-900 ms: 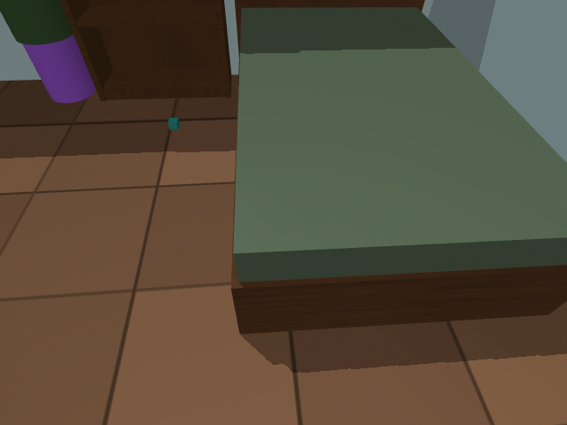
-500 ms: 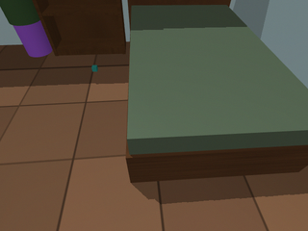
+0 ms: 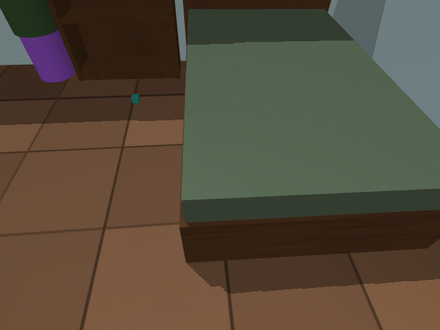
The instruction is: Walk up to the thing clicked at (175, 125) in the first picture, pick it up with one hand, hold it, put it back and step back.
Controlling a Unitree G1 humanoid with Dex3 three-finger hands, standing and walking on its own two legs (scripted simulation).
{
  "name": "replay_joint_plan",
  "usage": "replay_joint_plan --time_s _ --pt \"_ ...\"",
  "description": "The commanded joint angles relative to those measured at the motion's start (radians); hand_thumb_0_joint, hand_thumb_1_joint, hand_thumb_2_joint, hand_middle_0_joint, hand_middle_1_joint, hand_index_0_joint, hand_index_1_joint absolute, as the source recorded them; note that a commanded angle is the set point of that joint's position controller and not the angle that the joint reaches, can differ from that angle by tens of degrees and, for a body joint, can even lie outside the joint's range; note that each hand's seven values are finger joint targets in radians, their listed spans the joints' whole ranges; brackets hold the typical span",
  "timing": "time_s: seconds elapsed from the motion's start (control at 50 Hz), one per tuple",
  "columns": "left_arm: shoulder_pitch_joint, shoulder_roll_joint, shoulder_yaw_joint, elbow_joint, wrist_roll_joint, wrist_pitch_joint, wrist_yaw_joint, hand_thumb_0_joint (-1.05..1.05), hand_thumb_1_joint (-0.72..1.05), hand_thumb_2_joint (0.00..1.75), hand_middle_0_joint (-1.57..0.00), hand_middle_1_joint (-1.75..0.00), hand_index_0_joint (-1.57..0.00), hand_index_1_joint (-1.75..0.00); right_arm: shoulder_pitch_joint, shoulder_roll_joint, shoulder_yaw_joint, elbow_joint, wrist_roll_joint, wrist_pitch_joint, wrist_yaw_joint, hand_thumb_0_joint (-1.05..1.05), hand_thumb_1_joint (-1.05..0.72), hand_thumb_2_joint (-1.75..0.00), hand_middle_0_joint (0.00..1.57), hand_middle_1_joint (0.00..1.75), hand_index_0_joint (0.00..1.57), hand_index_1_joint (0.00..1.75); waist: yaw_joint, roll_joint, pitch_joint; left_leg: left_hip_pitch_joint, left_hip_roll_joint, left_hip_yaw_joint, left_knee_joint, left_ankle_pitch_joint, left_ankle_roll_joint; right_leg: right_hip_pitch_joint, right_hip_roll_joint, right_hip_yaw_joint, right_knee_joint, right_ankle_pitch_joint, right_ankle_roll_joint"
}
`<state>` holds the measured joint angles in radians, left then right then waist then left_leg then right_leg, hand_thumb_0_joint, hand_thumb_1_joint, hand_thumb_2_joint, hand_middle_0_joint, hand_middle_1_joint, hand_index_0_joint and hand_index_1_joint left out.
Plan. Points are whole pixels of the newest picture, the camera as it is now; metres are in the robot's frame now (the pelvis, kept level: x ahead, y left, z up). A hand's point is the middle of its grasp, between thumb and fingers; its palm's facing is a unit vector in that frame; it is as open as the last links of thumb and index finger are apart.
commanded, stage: stand
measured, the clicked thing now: (135, 98) +1.90 +0.67 -0.76
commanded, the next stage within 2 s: walk up in 0.22 s
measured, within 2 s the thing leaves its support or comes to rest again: neither
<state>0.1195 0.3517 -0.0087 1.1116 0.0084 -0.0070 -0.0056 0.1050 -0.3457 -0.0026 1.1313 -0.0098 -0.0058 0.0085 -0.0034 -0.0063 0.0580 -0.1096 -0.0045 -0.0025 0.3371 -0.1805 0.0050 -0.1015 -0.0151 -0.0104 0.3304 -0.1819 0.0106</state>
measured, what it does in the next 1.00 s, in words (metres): steps on the spot, turning left: left foot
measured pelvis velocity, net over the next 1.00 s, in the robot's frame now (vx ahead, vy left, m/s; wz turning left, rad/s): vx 0.01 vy -0.06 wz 0.75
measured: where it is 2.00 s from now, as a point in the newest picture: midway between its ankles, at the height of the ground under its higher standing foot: outside the picture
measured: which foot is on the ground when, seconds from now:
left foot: down 0.00-0.48, up 0.50-0.90, down 0.92-1.00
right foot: down 0.00-0.94, up 0.96-1.00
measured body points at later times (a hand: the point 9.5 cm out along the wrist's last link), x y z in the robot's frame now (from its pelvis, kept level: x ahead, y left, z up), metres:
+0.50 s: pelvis -0.02 -0.06 -0.01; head +0.05 -0.05 +0.43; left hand +0.03 +0.29 -0.11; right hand +0.11 -0.36 -0.15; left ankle +0.00 +0.11 -0.74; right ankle +0.01 -0.16 -0.75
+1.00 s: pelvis +0.01 -0.06 -0.03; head +0.03 -0.01 +0.42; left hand -0.16 +0.21 -0.16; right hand +0.33 -0.20 -0.10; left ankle -0.04 +0.02 -0.75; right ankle +0.02 -0.17 -0.71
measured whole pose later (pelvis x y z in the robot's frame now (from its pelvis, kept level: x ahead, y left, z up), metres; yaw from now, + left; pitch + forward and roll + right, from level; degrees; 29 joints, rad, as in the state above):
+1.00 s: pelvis +0.01 -0.06 -0.03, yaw +43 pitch -2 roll +1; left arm 0.25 0.41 0.09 0.79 0.03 0.05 -0.04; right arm 0.21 -0.39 -0.08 0.68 -0.05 0.04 0.04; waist 0.04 -0.08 0.16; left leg -0.29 -0.03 0.04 0.64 -0.31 0.05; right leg -0.29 -0.08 -0.17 0.96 -0.56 0.02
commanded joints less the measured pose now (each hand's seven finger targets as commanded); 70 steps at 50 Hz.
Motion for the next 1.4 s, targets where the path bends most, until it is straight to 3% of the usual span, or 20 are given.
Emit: replay_joint_plan --time_s 0.0,0.18,0.28,0.42,0.46,0.5,0.58,0.78,0.88,0.9,0.92,0.96,1.02,1.18,1.24,1.26,1.28,1.3,1.32,1.38 --pt "-0.037 0.206 0.043 -0.058 0.001 -0.022 0.014 0.00 0.90 0.90 -0.20 -0.30 -0.20 -0.30 -0.031 -0.209 -0.033 -0.064 0.001 -0.028 -0.018 0.00 -0.90 -0.90 0.20 0.30 0.20 0.30 0.004 0.022 -0.071 -0.002 0.124 -0.099 -0.065 0.118 0.019 0.005 -0.115 0.093 -0.048 0.100 -0.036" --pt "-0.034 0.210 0.044 -0.059 0.003 -0.024 0.014 0.00 0.90 0.90 -0.20 -0.30 -0.20 -0.30 -0.037 -0.212 -0.036 -0.067 0.002 -0.028 -0.018 0.00 -0.90 -0.90 0.20 0.30 0.20 0.30 0.006 0.002 -0.082 0.013 0.127 -0.100 -0.060 0.123 0.023 0.001 -0.117 0.095 -0.051 0.099 -0.037" --pt "-0.078 0.195 0.121 -0.224 0.006 0.039 -0.008 0.00 0.90 0.90 -0.20 -0.30 -0.20 -0.30 0.095 -0.360 -0.133 -0.192 -0.011 -0.007 -0.035 0.00 -0.90 -0.90 0.20 0.30 0.20 0.30 0.006 0.178 -0.033 -0.012 0.295 -0.639 -0.123 0.247 0.243 -0.278 0.044 0.119 0.475 -0.370 -0.026" --pt "0.006 0.196 0.143 -0.293 0.009 0.021 -0.010 0.00 0.90 0.90 -0.20 -0.30 -0.20 -0.30 0.030 -0.247 -0.117 -0.335 -0.022 0.011 -0.024 0.00 -0.90 -0.90 0.20 0.30 0.20 0.30 0.097 0.057 -0.181 -0.229 0.045 -0.385 0.122 0.107 0.081 0.131 0.026 0.095 0.008 -0.110 -0.069" --pt "0.034 0.312 0.171 -0.305 0.036 0.021 0.007 0.00 0.90 0.90 -0.20 -0.30 -0.20 -0.30 0.095 -0.161 -0.088 -0.367 -0.014 0.018 -0.018 0.00 -0.90 -0.90 0.20 0.30 0.20 0.30 0.095 -0.288 -0.178 -0.525 -0.123 -0.157 0.421 -0.285 0.002 0.276 -0.305 0.373 -0.073 -0.003 -0.142" --pt "-0.170 0.320 0.176 -0.381 0.041 0.024 -0.002 0.00 0.90 0.90 -0.20 -0.30 -0.20 -0.30 0.175 -0.250 -0.122 -0.359 -0.035 0.032 -0.018 0.00 -0.90 -0.90 0.20 0.30 0.20 0.30 0.018 -0.219 -0.122 -0.469 0.003 -0.096 0.640 -0.313 -0.022 0.012 -0.469 0.418 -0.124 -0.181 -0.289" --pt "-0.119 0.212 0.142 -0.372 0.030 0.000 -0.003 0.00 0.90 0.90 -0.20 -0.30 -0.20 -0.30 0.186 -0.229 -0.121 -0.357 -0.032 0.039 0.030 0.00 -0.90 -0.90 0.20 0.30 0.20 0.30 -0.006 -0.105 -0.010 -0.417 0.021 -0.084 0.669 -0.125 -0.006 -0.033 -0.230 0.107 -0.019 0.085 -0.151" --pt "0.063 0.285 0.168 -0.432 0.035 0.000 -0.020 0.00 0.90 0.90 -0.20 -0.30 -0.20 -0.30 0.099 -0.215 -0.123 -0.461 -0.024 0.039 0.049 0.00 -0.90 -0.90 0.20 0.30 0.20 0.30 0.075 -0.140 -0.008 -0.333 0.043 0.067 0.369 -0.107 0.009 0.082 -0.302 -0.044 0.028 0.251 -0.101" --pt "0.046 0.282 0.160 -0.472 0.025 0.002 -0.023 0.00 0.90 0.90 -0.20 -0.30 -0.20 -0.30 0.234 -0.241 -0.152 -0.467 -0.031 0.032 0.034 0.00 -0.90 -0.90 0.20 0.30 0.20 0.30 -0.029 -0.018 -0.110 -0.027 -0.004 0.085 0.128 -0.148 0.079 -0.067 -0.292 -0.150 0.330 0.247 -0.067" --pt "0.102 0.240 0.151 -0.474 0.013 0.000 -0.022 0.00 0.90 0.90 -0.20 -0.30 -0.20 -0.30 0.278 -0.291 -0.170 -0.474 -0.044 0.026 0.022 0.00 -0.90 -0.90 0.20 0.30 0.20 0.30 -0.051 0.145 -0.171 0.148 0.059 -0.107 0.030 -0.126 0.150 -0.205 -0.190 -0.209 0.603 0.170 -0.011" --pt "0.134 0.152 0.129 -0.499 0.009 -0.002 -0.028 0.00 0.90 0.90 -0.20 -0.30 -0.20 -0.30 0.252 -0.361 -0.184 -0.504 -0.057 0.020 0.009 0.00 -0.90 -0.90 0.20 0.30 0.20 0.30 -0.012 0.360 -0.163 0.277 0.245 -0.424 0.055 0.220 0.231 -0.493 -0.012 -0.199 0.750 -0.386 0.038" --pt "0.023 0.249 0.139 -0.515 0.024 -0.001 -0.023 0.00 0.90 0.90 -0.20 -0.30 -0.20 -0.30 0.259 -0.359 -0.188 -0.526 -0.023 0.017 -0.004 0.00 -0.90 -0.90 0.20 0.30 0.20 0.30 -0.059 0.198 -0.145 0.181 0.377 -0.622 0.014 0.247 0.367 -0.524 -0.063 0.031 0.833 -0.492 0.028" --pt "0.123 0.238 0.121 -0.465 0.007 0.010 -0.028 0.00 0.90 0.90 -0.20 -0.30 -0.20 -0.30 0.185 -0.279 -0.140 -0.551 -0.010 0.008 -0.019 0.00 -0.90 -0.90 0.20 0.30 0.20 0.30 0.000 0.117 -0.092 0.108 0.187 -0.253 0.090 0.278 0.193 -0.492 -0.095 0.048 0.714 -0.347 0.005" --pt "0.186 0.241 0.125 -0.448 -0.019 -0.014 0.028 0.00 0.90 0.90 -0.20 -0.30 -0.20 -0.30 0.156 -0.314 -0.162 -0.624 -0.051 0.020 0.014 0.00 -0.90 -0.90 0.20 0.30 0.20 0.30 -0.010 0.202 -0.044 -0.225 0.097 -0.299 0.162 0.557 0.208 -0.232 0.000 -0.056 0.500 -0.209 -0.013" --pt "0.269 0.235 0.134 -0.431 -0.017 -0.030 0.042 0.00 0.90 0.90 -0.20 -0.30 -0.20 -0.30 0.094 -0.278 -0.156 -0.655 -0.038 0.033 0.022 0.00 -0.90 -0.90 0.20 0.30 0.20 0.30 0.053 0.127 -0.115 -0.275 0.018 -0.287 0.318 0.374 0.138 -0.061 0.028 -0.062 0.235 0.017 -0.038" --pt "0.316 0.294 0.151 -0.424 -0.003 -0.039 0.049 0.00 0.90 0.90 -0.20 -0.30 -0.20 -0.30 0.079 -0.222 -0.137 -0.670 -0.022 0.035 0.019 0.00 -0.90 -0.90 0.20 0.30 0.20 0.30 0.099 0.002 -0.137 -0.382 -0.045 -0.268 0.434 0.199 0.082 0.049 -0.069 0.061 0.115 0.037 -0.077" --pt "0.339 0.395 0.174 -0.434 0.019 -0.044 0.057 0.00 0.90 0.90 -0.20 -0.30 -0.20 -0.30 0.116 -0.164 -0.120 -0.678 -0.014 0.037 0.015 0.00 -0.90 -0.90 0.20 0.30 0.20 0.30 0.113 -0.282 -0.164 -0.544 -0.165 -0.147 0.656 -0.211 0.024 0.140 -0.386 0.395 0.023 0.134 -0.131" --pt "0.222 0.393 0.170 -0.473 0.024 -0.036 0.057 0.00 0.90 0.90 -0.20 -0.30 -0.20 -0.30 0.220 -0.214 -0.131 -0.636 -0.030 0.054 0.003 0.00 -0.90 -0.90 0.20 0.30 0.20 0.30 0.035 -0.189 -0.141 -0.511 -0.114 -0.169 0.802 -0.428 -0.002 0.025 -0.520 0.501 -0.004 0.132 -0.205" --pt "0.123 0.402 0.175 -0.496 0.018 -0.033 0.057 0.00 0.90 0.90 -0.20 -0.30 -0.20 -0.30 0.274 -0.269 -0.151 -0.613 -0.032 0.067 0.003 0.00 -0.90 -0.90 0.20 0.30 0.20 0.30 -0.004 -0.147 -0.128 -0.510 -0.060 -0.176 0.907 -0.403 -0.002 -0.042 -0.562 0.524 -0.009 0.046 -0.301" --pt "0.096 0.331 0.159 -0.493 0.018 -0.044 0.055 0.00 0.90 0.90 -0.20 -0.30 -0.20 -0.30 0.245 -0.296 -0.175 -0.575 -0.039 0.064 0.034 0.00 -0.90 -0.90 0.20 0.30 0.20 0.30 -0.001 -0.155 -0.025 -0.451 -0.015 -0.154 0.976 -0.248 -0.028 -0.199 -0.367 0.229 0.012 -0.069 -0.224"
